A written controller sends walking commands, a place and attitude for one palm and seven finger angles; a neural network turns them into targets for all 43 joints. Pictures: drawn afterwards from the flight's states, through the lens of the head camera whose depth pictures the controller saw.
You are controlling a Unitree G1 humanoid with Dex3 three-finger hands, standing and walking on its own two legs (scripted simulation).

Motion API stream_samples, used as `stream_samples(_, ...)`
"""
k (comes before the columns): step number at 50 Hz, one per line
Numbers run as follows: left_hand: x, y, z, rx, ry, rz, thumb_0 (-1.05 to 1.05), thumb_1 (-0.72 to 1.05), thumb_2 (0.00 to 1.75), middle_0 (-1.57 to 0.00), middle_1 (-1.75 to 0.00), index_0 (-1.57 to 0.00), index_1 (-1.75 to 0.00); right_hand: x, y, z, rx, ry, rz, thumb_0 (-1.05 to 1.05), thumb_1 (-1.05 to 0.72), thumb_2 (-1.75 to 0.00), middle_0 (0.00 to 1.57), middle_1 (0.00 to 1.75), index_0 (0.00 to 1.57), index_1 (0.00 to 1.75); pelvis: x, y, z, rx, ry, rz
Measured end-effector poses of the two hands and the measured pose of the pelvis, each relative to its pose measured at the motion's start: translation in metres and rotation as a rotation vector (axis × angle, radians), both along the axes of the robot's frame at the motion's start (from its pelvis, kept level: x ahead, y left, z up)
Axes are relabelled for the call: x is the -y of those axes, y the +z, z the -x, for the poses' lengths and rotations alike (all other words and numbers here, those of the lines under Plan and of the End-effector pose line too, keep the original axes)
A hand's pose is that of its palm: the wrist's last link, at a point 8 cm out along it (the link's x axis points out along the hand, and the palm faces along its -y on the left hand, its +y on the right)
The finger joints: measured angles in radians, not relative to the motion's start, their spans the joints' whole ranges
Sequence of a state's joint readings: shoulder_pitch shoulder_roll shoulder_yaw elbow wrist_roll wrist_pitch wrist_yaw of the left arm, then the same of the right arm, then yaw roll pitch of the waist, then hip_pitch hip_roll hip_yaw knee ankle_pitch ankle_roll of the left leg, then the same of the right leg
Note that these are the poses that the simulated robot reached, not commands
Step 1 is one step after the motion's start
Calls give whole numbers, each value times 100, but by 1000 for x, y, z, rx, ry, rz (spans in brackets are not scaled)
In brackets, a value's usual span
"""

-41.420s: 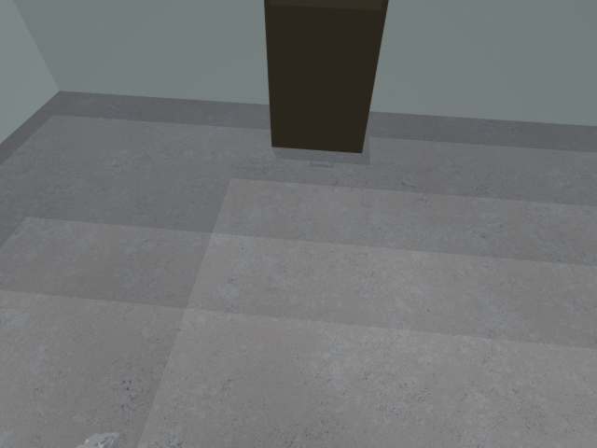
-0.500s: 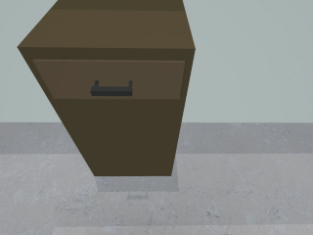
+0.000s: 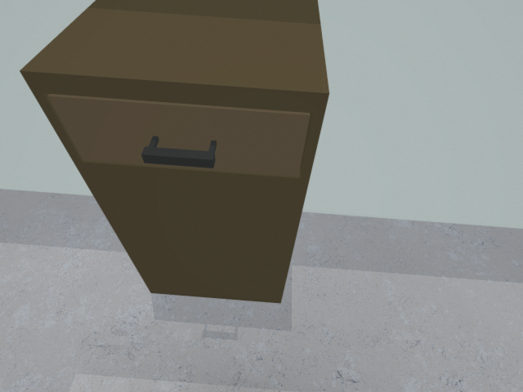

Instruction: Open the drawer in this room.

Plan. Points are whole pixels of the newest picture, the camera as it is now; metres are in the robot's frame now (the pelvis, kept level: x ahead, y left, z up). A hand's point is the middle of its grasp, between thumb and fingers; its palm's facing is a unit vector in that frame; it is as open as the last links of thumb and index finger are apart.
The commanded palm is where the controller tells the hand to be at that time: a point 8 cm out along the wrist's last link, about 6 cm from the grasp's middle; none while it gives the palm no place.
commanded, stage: come to a stop and stand still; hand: left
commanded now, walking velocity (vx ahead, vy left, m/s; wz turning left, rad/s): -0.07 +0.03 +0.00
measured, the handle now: (181, 150) +0.50 +0.21 +0.06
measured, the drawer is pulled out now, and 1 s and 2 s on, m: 0.00 0.00 0.00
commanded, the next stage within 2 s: look again from close up in 1.60 s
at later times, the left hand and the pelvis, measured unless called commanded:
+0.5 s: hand out of the picture +0.01 +0.25 -0.16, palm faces +0.03 -0.97 -0.23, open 7.4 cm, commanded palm none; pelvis -0.06 +0.06 +0.00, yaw +0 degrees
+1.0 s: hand out of the picture -0.10 +0.25 -0.17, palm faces +0.04 -0.99 -0.14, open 7.4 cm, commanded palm none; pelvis -0.05 +0.09 +0.01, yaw +1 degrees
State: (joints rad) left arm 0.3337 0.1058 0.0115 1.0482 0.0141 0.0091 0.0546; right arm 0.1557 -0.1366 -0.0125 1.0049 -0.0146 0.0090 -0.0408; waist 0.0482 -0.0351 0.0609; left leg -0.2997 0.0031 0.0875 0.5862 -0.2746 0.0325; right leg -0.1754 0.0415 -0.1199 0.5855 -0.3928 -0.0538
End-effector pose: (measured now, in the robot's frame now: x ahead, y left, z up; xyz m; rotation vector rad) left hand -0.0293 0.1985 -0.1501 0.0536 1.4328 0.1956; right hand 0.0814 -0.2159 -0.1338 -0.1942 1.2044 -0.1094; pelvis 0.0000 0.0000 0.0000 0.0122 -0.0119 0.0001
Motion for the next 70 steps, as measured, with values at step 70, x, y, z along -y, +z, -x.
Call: stream_samples(70, -102, 9, 6, 34, -93, -9, 0, 91, 89, -20, -30, -20, -30, -91, 6, 124, -179, -68, -6, 0, -92, -90, 20, 30, 20, 30, -90, 12, 32, 2, 1, 21)
